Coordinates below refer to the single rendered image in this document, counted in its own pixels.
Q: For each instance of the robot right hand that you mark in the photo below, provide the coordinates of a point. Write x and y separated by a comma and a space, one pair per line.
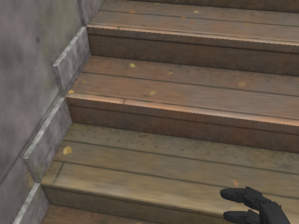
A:
269, 212

